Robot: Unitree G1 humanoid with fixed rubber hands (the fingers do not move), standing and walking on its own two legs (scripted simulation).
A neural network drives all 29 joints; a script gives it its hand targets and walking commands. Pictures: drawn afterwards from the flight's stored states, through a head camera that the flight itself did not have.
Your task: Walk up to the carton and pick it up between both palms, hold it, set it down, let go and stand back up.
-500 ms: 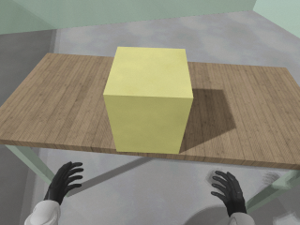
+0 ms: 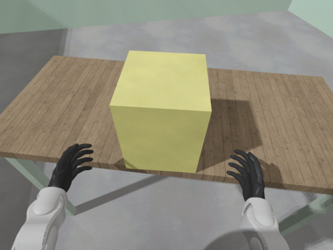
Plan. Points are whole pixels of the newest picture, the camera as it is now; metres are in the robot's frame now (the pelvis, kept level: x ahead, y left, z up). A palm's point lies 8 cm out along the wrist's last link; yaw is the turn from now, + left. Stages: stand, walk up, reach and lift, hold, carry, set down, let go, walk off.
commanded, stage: reach and lift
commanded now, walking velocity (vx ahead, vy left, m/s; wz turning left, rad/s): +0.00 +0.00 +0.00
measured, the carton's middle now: (163, 114) +0.44 +0.04 +0.07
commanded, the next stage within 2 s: none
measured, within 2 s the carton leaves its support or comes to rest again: neither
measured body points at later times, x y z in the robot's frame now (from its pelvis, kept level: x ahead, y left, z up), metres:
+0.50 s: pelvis +0.00 +0.01 +0.00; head +0.01 +0.02 +0.45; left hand +0.33 +0.24 +0.12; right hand +0.32 -0.17 +0.10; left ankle -0.02 +0.10 -0.75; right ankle +0.00 -0.10 -0.75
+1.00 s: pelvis -0.01 +0.01 +0.00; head +0.00 +0.02 +0.45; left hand +0.40 +0.25 +0.18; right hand +0.39 -0.17 +0.16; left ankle -0.02 +0.10 -0.75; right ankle +0.00 -0.10 -0.75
